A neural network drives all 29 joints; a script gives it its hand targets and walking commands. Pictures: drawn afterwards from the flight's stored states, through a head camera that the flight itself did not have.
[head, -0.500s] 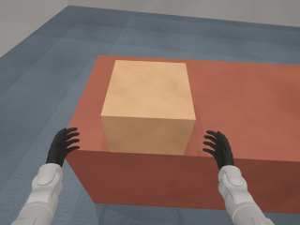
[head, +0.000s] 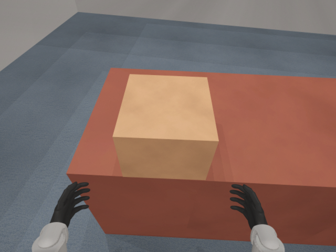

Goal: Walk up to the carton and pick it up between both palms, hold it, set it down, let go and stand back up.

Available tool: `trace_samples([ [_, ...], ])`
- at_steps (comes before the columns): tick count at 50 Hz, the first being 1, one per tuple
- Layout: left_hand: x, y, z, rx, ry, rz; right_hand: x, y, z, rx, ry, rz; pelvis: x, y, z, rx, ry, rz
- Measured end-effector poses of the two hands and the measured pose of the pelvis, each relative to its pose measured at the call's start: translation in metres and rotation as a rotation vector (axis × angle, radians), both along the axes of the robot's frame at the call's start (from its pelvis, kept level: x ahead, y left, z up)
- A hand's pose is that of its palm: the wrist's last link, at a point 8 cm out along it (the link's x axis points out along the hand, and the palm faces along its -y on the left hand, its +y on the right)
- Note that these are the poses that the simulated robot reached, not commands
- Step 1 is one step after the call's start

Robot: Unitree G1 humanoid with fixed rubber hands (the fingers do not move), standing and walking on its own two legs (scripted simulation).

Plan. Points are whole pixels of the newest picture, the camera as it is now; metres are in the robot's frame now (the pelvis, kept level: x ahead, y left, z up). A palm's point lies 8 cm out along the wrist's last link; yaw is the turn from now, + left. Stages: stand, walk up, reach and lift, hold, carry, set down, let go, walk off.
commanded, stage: set down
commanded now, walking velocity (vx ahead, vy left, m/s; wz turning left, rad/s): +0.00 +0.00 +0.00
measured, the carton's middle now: (166, 125) +0.51 +0.00 -0.02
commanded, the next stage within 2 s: let go in 0.80 s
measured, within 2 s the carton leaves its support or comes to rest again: neither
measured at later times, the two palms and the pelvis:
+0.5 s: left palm (68, 247) +0.17 +0.23 -0.07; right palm (261, 245) +0.17 -0.22 -0.07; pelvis +0.01 +0.00 +0.00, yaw -1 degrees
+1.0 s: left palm out of the picture +0.16 +0.22 -0.08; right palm out of the picture +0.14 -0.23 -0.08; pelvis +0.00 +0.00 +0.00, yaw -1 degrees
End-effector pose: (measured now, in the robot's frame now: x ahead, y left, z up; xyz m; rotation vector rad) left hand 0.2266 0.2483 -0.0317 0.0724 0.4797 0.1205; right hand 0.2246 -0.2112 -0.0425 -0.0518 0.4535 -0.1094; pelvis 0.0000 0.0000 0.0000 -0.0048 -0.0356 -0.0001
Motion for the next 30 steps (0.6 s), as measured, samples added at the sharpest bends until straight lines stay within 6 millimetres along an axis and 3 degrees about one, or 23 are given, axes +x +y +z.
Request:
trace_samples([
  [15,-0.025,-0.013,-0.018,0.011,0.113,-0.006,-0.021,-0.004,-0.008,-0.047,0.064,-0.003,0.013,-0.005,0.002,-0.001,-0.023,-0.007],
  [30,-0.060,-0.017,-0.036,0.049,0.273,-0.004,-0.058,-0.008,-0.025,-0.082,0.190,0.017,0.006,-0.005,0.003,-0.001,-0.038,-0.010],
])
